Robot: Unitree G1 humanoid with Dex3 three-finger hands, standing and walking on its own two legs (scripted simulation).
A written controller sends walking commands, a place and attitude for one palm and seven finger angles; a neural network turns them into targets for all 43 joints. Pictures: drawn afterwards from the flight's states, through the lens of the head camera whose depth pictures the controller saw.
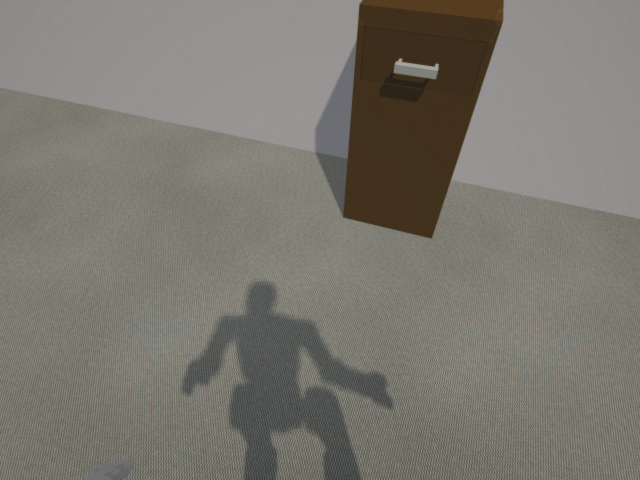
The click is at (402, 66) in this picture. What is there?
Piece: drawer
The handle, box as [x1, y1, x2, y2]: [393, 58, 438, 78]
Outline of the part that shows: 394,65 393,72 429,78 435,78 438,68 438,64 435,64 434,67 402,62 400,58 396,61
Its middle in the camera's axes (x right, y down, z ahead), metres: +0.29 -0.53 +1.19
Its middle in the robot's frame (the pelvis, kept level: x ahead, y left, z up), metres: +1.25 -0.24 -0.03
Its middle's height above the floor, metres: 0.74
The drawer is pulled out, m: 0.00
